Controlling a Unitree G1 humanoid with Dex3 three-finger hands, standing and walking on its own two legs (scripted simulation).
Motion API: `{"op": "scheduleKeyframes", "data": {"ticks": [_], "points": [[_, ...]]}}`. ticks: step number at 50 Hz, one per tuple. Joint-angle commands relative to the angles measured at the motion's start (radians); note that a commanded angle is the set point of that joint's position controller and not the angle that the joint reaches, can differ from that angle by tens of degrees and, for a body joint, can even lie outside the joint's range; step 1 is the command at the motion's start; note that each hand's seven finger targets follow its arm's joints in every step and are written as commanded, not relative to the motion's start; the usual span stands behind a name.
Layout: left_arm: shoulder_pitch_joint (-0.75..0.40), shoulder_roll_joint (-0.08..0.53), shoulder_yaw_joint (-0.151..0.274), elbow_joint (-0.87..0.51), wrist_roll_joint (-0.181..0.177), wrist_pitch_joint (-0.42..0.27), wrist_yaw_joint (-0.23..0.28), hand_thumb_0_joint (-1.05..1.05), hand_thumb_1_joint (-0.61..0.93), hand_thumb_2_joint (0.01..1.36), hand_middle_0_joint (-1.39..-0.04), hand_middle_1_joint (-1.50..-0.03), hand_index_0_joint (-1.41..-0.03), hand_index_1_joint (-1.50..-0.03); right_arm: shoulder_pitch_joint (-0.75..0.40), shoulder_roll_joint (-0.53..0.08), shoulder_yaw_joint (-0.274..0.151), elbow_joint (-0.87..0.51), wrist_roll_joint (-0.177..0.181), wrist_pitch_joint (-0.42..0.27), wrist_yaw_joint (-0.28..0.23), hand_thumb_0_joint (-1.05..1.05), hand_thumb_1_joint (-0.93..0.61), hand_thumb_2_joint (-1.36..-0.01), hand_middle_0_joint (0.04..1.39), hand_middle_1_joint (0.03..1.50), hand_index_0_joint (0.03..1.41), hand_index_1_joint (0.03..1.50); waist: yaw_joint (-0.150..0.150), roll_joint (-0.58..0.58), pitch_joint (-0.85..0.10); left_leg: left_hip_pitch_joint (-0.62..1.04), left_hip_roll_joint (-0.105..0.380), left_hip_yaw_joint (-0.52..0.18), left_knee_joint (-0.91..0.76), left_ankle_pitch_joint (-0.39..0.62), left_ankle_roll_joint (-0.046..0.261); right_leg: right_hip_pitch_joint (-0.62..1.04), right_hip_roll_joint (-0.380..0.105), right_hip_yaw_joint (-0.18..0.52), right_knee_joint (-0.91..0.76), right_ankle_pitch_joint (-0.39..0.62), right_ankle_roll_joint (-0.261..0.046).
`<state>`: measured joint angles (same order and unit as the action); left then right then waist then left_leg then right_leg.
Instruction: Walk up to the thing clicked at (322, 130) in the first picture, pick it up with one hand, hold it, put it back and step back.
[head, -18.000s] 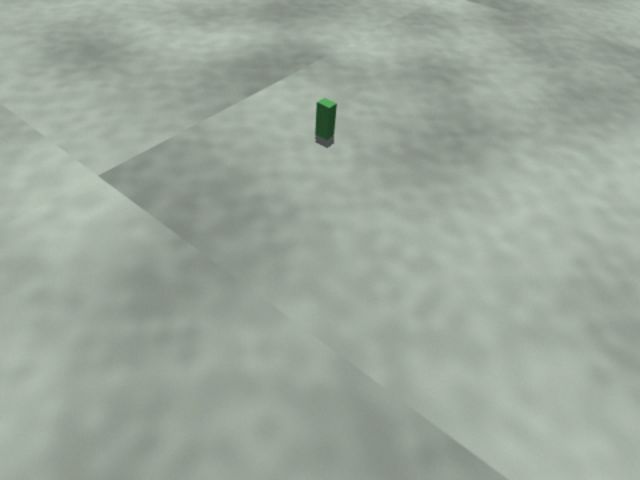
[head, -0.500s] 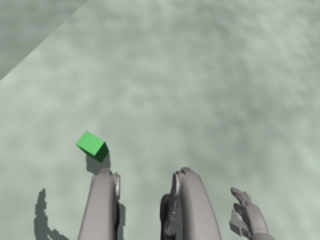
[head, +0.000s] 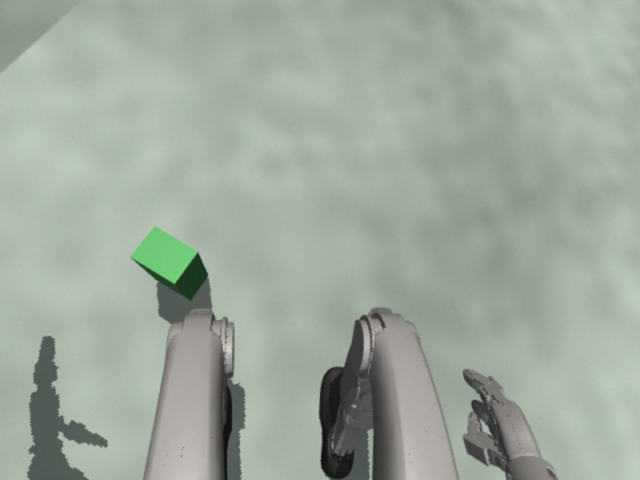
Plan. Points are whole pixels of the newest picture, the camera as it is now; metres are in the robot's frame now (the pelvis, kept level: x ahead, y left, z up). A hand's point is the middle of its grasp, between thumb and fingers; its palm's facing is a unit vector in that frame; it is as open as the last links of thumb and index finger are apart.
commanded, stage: go down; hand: left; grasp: from the side
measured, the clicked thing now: (174, 267) +0.42 +0.21 -0.36
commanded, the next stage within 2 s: approach in 1.10 s
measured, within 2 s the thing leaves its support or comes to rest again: neither
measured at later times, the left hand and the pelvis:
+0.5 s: hand out of the picture +0.35 +0.41 -0.05, palm faces +0.16 -0.98 -0.12, open 17.4 cm; pelvis -0.01 +0.00 -0.04, yaw -1 degrees
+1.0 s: hand out of the picture +0.35 +0.41 -0.06, palm faces +0.16 -0.98 -0.11, open 17.4 cm; pelvis -0.01 +0.00 -0.06, yaw -1 degrees
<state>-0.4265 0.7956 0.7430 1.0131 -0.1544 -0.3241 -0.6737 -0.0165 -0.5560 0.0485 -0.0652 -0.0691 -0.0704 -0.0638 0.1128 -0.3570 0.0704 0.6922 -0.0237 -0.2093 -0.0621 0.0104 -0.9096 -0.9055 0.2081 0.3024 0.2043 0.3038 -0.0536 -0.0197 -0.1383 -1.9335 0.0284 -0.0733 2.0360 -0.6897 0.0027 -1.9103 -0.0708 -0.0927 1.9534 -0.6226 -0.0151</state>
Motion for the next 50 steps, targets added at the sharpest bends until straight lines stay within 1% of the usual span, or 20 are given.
{"op": "scheduleKeyframes", "data": {"ticks": [1, 6, 8, 9, 14, 15, 17, 20, 24, 26, 28, 33, 37, 38, 42, 43, 44, 46, 47, 50], "points": [[-0.134, 0.414, 0.090, -0.157, -0.043, -0.063, -0.011, 0.000, -0.538, 0.053, -0.055, -0.062, -0.056, -0.060, 0.128, -0.227, -0.083, -0.049, -0.002, -0.032, -0.016, 0.000, -0.916, -0.905, 0.200, 0.300, 0.200, 0.300, 0.043, 0.206, -0.585, 0.415, -0.018, 0.003, -0.278, 0.163, 0.015, 0.293, 0.047, 0.027, -0.167, 0.101, -0.026], [-0.168, 0.458, 0.102, -0.164, -0.042, -0.064, -0.017, 0.000, -0.533, 0.065, -0.050, -0.062, -0.048, -0.063, 0.129, -0.225, -0.075, -0.042, -0.006, -0.030, -0.015, 0.000, -0.916, -0.906, 0.200, 0.300, 0.200, 0.300, 0.046, 0.205, -0.594, 0.370, -0.019, 0.010, -0.252, 0.142, 0.019, 0.291, 0.047, 0.027, -0.146, 0.081, -0.025], [-0.177, 0.458, 0.099, -0.178, -0.044, -0.065, -0.022, 0.000, -0.545, 0.073, -0.048, -0.071, -0.048, -0.070, 0.120, -0.228, -0.075, -0.045, -0.004, -0.029, -0.015, 0.000, -0.914, -0.906, 0.200, 0.300, 0.200, 0.300, 0.050, 0.213, -0.576, 0.365, -0.017, 0.004, -0.257, 0.119, 0.019, 0.260, 0.048, 0.022, -0.137, 0.065, -0.025], [-0.169, 0.431, 0.085, -0.147, -0.045, -0.062, -0.025, 0.000, -0.521, 0.070, -0.046, -0.057, -0.044, -0.057, 0.120, -0.229, -0.075, -0.041, -0.005, -0.029, -0.013, 0.000, -0.911, -0.905, 0.200, 0.300, 0.200, 0.300, 0.042, 0.209, -0.559, 0.367, -0.016, 0.001, -0.253, 0.107, 0.018, 0.239, 0.048, 0.020, -0.133, 0.057, -0.025], [-0.187, 0.472, 0.102, -0.160, -0.049, -0.068, -0.031, 0.000, -0.524, 0.078, -0.043, -0.065, -0.042, -0.065, 0.125, -0.233, -0.071, -0.040, -0.003, -0.028, -0.011, 0.000, -0.913, -0.905, 0.199, 0.300, 0.200, 0.300, 0.048, 0.208, -0.571, 0.350, -0.016, -0.004, -0.237, 0.106, 0.019, 0.225, 0.049, 0.013, -0.109, 0.054, -0.026], [-0.172, 0.448, 0.093, -0.130, -0.053, -0.063, -0.033, 0.000, -0.531, 0.080, -0.044, -0.063, -0.041, -0.065, 0.126, -0.230, -0.068, -0.032, -0.005, -0.029, -0.010, 0.000, -0.912, -0.906, 0.200, 0.300, 0.200, 0.300, 0.043, 0.203, -0.563, 0.338, -0.018, 0.006, -0.221, 0.120, 0.020, 0.234, 0.048, 0.019, -0.113, 0.062, -0.025], [-0.210, 0.470, 0.108, -0.170, -0.056, -0.071, -0.032, 0.000, -0.538, 0.084, -0.044, -0.068, -0.041, -0.070, 0.127, -0.233, -0.069, -0.036, -0.004, -0.030, -0.009, 0.000, -0.912, -0.906, 0.199, 0.300, 0.200, 0.300, 0.048, 0.217, -0.573, 0.336, -0.018, 0.000, -0.223, 0.109, 0.019, 0.217, 0.047, 0.015, -0.097, 0.059, -0.026], [-0.199, 0.458, 0.093, -0.141, -0.056, -0.070, -0.038, 0.000, -0.511, 0.081, -0.041, -0.061, -0.040, -0.061, 0.124, -0.235, -0.067, -0.035, -0.003, -0.029, -0.007, 0.000, -0.912, -0.905, 0.200, 0.300, 0.200, 0.300, 0.037, 0.218, -0.544, 0.323, -0.016, -0.008, -0.226, 0.073, 0.020, 0.193, 0.048, 0.009, -0.090, 0.033, -0.025], [-0.204, 0.476, 0.105, -0.171, -0.067, -0.075, -0.041, 0.000, -0.515, 0.094, -0.039, -0.062, -0.033, -0.067, 0.128, -0.235, -0.065, -0.037, -0.005, -0.027, -0.005, 0.000, -0.913, -0.906, 0.199, 0.300, 0.200, 0.300, 0.043, 0.212, -0.582, 0.314, -0.021, 0.012, -0.193, 0.123, 0.021, 0.225, 0.047, 0.018, -0.089, 0.061, -0.025], [-0.171, 0.453, 0.102, -0.149, -0.067, -0.072, -0.047, 0.000, -0.517, 0.084, -0.042, -0.059, -0.037, -0.062, 0.128, -0.243, -0.066, -0.028, -0.004, -0.027, -0.005, 0.000, -0.914, -0.906, 0.199, 0.300, 0.200, 0.300, 0.053, 0.238, -0.571, 0.357, -0.017, -0.004, -0.202, 0.147, 0.014, 0.176, 0.047, 0.009, -0.065, 0.082, -0.030], [-0.214, 0.474, 0.110, -0.187, -0.068, -0.076, -0.047, 0.000, -0.512, 0.096, -0.038, -0.068, -0.033, -0.071, 0.131, -0.247, -0.069, -0.030, -0.004, -0.025, -0.005, 0.000, -0.914, -0.907, 0.199, 0.300, 0.200, 0.300, 0.045, 0.257, -0.592, 0.366, -0.017, -0.012, -0.196, 0.155, 0.012, 0.167, 0.043, 0.008, -0.051, 0.091, -0.031], [-0.185, 0.452, 0.109, -0.146, -0.076, -0.079, -0.050, 0.000, -0.502, 0.092, -0.039, -0.059, -0.033, -0.064, 0.121, -0.248, -0.067, -0.030, -0.002, -0.024, -0.001, 0.000, -0.913, -0.906, 0.199, 0.300, 0.200, 0.300, 0.046, 0.225, -0.548, 0.331, -0.016, -0.015, -0.192, 0.108, 0.017, 0.143, 0.044, 0.005, -0.047, 0.056, -0.027], [-0.212, 0.478, 0.123, -0.177, -0.081, -0.090, -0.054, 0.000, -0.537, 0.086, -0.045, -0.059, -0.037, -0.066, 0.123, -0.251, -0.066, -0.032, -0.005, -0.018, 0.001, 0.000, -0.916, -0.907, 0.199, 0.300, 0.200, 0.300, 0.047, 0.243, -0.576, 0.342, -0.017, -0.011, -0.174, 0.148, 0.014, 0.142, 0.041, 0.009, -0.029, 0.082, -0.029], [-0.199, 0.456, 0.120, -0.164, -0.084, -0.091, -0.059, 0.000, -0.513, 0.092, -0.041, -0.060, -0.034, -0.066, 0.123, -0.250, -0.064, -0.025, -0.006, -0.018, 0.002, 0.000, -0.915, -0.907, 0.199, 0.300, 0.200, 0.300, 0.046, 0.244, -0.577, 0.350, -0.017, -0.011, -0.165, 0.172, 0.012, 0.138, 0.041, 0.008, -0.019, 0.099, -0.030], [-0.219, 0.450, 0.117, -0.139, -0.087, -0.096, -0.065, 0.000, -0.529, 0.093, -0.042, -0.060, -0.034, -0.068, 0.121, -0.246, -0.063, -0.025, -0.009, -0.016, 0.005, 0.000, -0.914, -0.907, 0.199, 0.300, 0.200, 0.300, 0.036, 0.202, -0.567, 0.294, -0.023, 0.010, -0.136, 0.149, 0.022, 0.159, 0.042, 0.014, -0.034, 0.081, -0.025], [-0.245, 0.478, 0.124, -0.169, -0.085, -0.102, -0.066, 0.000, -0.525, 0.091, -0.043, -0.063, -0.035, -0.069, 0.115, -0.249, -0.063, -0.025, -0.011, -0.017, 0.004, 0.000, -0.914, -0.907, 0.199, 0.300, 0.200, 0.300, 0.042, 0.222, -0.570, 0.293, -0.023, 0.008, -0.139, 0.134, 0.021, 0.148, 0.042, 0.015, -0.026, 0.070, -0.026], [-0.226, 0.483, 0.122, -0.139, -0.081, -0.100, -0.067, 0.000, -0.524, 0.090, -0.041, -0.058, -0.033, -0.065, 0.115, -0.249, -0.062, -0.031, -0.011, -0.018, 0.006, 0.000, -0.915, -0.907, 0.199, 0.300, 0.200, 0.300, 0.031, 0.204, -0.567, 0.275, -0.025, 0.011, -0.134, 0.118, 0.024, 0.166, 0.041, 0.015, -0.032, 0.055, -0.023], [-0.220, 0.481, 0.128, -0.126, -0.084, -0.101, -0.068, 0.000, -0.526, 0.080, -0.044, -0.051, -0.035, -0.058, 0.112, -0.251, -0.063, -0.029, -0.011, -0.015, 0.007, 0.000, -0.913, -0.907, 0.199, 0.300, 0.200, 0.300, 0.040, 0.185, -0.562, 0.262, -0.024, 0.017, -0.128, 0.117, 0.025, 0.173, 0.043, 0.016, -0.035, 0.053, -0.022], [-0.214, 0.457, 0.121, -0.130, -0.087, -0.103, -0.071, 0.000, -0.500, 0.095, -0.038, -0.059, -0.031, -0.065, 0.113, -0.249, -0.061, -0.028, -0.010, -0.015, 0.008, 0.000, -0.911, -0.906, 0.199, 0.300, 0.200, 0.300, 0.041, 0.197, -0.560, 0.271, -0.024, 0.013, -0.130, 0.129, 0.023, 0.155, 0.043, 0.013, -0.022, 0.063, -0.024], [-0.230, 0.472, 0.129, -0.150, -0.089, -0.105, -0.076, 0.000, -0.511, 0.089, -0.041, -0.057, -0.034, -0.063, 0.113, -0.256, -0.062, -0.023, -0.010, -0.013, 0.009, 0.000, -0.912, -0.906, 0.199, 0.300, 0.200, 0.300, 0.046, 0.242, -0.572, 0.305, -0.022, 0.006, -0.130, 0.151, 0.016, 0.127, 0.042, 0.010, 0.000, 0.083, -0.029]]}}
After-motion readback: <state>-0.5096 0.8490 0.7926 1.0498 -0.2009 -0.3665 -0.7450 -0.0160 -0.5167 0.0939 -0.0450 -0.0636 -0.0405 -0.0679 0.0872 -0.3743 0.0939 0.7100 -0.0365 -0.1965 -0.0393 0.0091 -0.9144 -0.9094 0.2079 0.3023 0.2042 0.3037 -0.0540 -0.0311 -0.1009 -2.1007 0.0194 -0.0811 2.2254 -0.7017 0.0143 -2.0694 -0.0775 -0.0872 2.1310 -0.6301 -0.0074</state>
